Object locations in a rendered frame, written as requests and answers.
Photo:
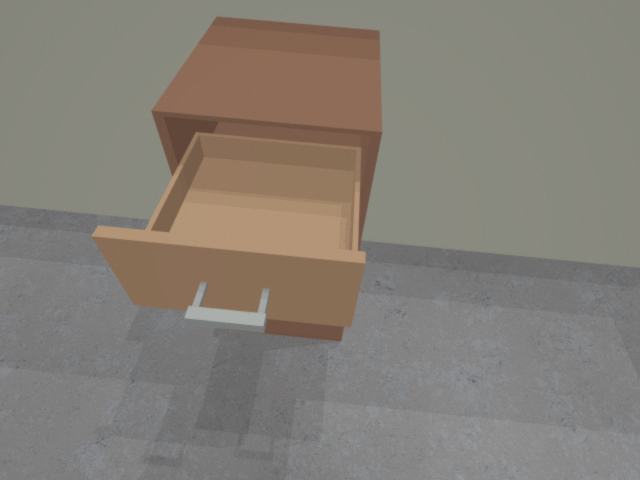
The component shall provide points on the drawer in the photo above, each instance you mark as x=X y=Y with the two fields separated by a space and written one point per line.
x=243 y=214

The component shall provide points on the cabinet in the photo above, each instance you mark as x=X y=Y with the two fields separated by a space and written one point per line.
x=282 y=81

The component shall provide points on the handle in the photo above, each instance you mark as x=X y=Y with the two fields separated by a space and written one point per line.
x=227 y=319

